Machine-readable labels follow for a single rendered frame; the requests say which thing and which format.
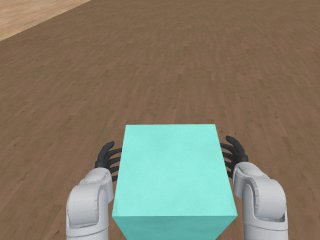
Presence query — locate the robot right forearm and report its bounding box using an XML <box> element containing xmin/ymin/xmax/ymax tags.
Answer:
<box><xmin>232</xmin><ymin>162</ymin><xmax>289</xmax><ymax>240</ymax></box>

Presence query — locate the robot left forearm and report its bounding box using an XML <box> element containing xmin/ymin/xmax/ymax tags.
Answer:
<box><xmin>66</xmin><ymin>167</ymin><xmax>114</xmax><ymax>240</ymax></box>

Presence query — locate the robot left hand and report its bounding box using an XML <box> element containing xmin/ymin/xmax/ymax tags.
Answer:
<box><xmin>94</xmin><ymin>141</ymin><xmax>123</xmax><ymax>182</ymax></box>

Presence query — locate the robot right hand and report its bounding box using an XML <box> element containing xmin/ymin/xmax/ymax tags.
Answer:
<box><xmin>219</xmin><ymin>135</ymin><xmax>249</xmax><ymax>179</ymax></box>

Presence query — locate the carton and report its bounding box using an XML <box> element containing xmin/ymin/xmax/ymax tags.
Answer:
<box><xmin>112</xmin><ymin>124</ymin><xmax>238</xmax><ymax>240</ymax></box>

